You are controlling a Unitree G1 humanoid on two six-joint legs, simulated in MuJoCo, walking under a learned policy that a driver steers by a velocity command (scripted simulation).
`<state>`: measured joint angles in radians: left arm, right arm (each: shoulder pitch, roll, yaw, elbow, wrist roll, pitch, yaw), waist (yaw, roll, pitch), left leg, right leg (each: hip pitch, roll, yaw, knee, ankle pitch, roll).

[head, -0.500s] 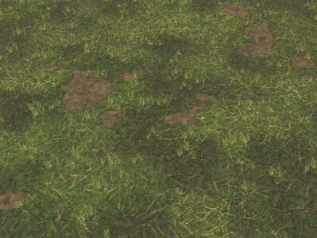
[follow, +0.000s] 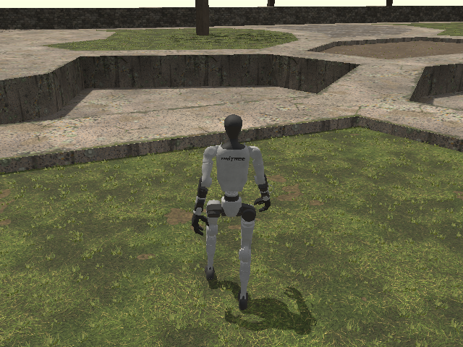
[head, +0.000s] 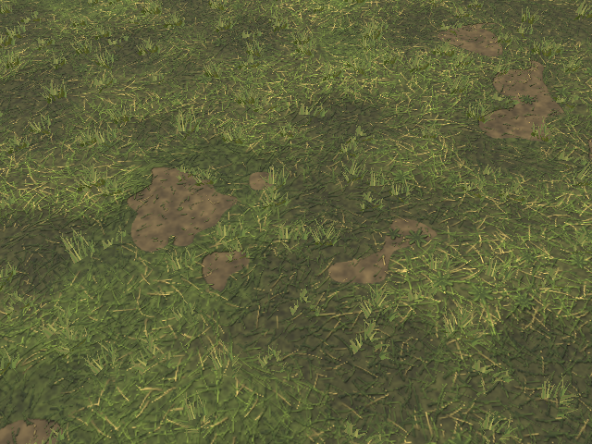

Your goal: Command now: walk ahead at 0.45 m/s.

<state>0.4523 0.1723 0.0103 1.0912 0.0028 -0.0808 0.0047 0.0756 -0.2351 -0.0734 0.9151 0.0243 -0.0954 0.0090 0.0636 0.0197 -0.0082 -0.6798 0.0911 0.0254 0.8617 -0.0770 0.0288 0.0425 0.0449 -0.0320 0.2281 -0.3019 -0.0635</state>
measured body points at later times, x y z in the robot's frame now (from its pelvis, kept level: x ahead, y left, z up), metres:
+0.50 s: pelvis +0.28 +0.05 +0.01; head +0.29 +0.05 +0.45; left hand +0.42 +0.32 -0.11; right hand +0.28 -0.21 -0.14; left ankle +0.26 +0.13 -0.74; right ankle +0.42 -0.14 -0.67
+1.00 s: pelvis +0.54 -0.03 +0.00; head +0.57 -0.05 +0.45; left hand +0.59 +0.23 -0.13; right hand +0.66 -0.30 -0.13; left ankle +0.60 +0.13 -0.68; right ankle +0.56 -0.11 -0.74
